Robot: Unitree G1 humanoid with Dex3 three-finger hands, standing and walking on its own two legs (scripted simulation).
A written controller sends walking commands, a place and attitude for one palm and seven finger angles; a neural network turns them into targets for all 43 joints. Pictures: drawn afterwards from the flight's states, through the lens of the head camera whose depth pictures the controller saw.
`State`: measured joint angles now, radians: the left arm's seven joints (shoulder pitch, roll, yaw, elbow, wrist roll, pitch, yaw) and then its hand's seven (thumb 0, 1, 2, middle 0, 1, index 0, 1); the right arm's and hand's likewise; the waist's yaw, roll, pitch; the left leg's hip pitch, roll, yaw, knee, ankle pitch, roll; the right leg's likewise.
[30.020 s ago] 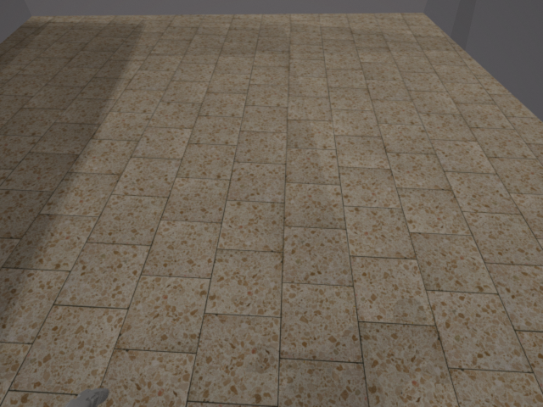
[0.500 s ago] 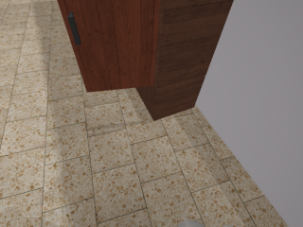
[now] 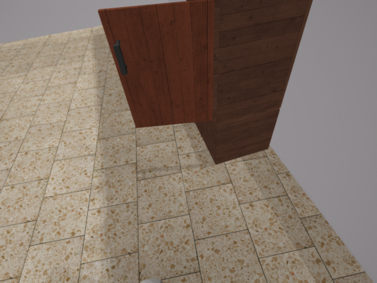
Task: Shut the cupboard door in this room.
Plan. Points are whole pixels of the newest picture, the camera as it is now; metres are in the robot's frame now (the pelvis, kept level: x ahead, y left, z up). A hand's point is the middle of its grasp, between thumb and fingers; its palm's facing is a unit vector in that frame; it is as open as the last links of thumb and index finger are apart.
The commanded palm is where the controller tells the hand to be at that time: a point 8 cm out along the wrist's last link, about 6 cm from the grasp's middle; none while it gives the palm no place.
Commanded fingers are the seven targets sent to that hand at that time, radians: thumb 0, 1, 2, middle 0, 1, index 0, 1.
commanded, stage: take the last steps up to it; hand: left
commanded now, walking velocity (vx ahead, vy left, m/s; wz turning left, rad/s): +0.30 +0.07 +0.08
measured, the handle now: (121, 57) +0.91 +0.34 +0.04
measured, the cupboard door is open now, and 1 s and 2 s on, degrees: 77 77 77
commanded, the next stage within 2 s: come to a stop and stand still in 0.98 s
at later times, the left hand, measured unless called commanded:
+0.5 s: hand out of the picture +0.09 +0.28 -0.19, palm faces +0.09 -0.98 -0.16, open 7.4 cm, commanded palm none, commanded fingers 0.00 0.90 0.90 -0.20 -0.30 -0.20 -0.30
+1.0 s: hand (126, 210) +0.35 +0.24 -0.18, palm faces +0.03 -0.97 -0.24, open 7.1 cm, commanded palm none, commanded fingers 0.00 0.90 0.90 -0.20 -0.30 -0.20 -0.30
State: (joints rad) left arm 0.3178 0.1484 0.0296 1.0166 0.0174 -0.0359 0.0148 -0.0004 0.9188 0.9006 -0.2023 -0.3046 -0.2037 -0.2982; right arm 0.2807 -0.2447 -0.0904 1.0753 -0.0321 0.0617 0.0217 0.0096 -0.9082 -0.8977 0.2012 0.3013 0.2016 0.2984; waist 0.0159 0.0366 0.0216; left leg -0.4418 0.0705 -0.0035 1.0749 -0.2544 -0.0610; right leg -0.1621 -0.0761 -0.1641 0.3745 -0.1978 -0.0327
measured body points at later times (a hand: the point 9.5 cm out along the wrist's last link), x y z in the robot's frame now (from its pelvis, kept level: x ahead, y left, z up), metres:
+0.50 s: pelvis +0.09 +0.10 -0.01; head +0.10 +0.12 +0.44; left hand +0.09 +0.33 -0.17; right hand +0.11 -0.13 -0.15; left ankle +0.04 +0.18 -0.75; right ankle +0.13 -0.03 -0.66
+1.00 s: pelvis +0.28 +0.05 -0.02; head +0.31 +0.04 +0.43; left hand +0.35 +0.29 -0.16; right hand +0.28 -0.18 -0.18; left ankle +0.28 +0.20 -0.67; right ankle +0.32 -0.02 -0.75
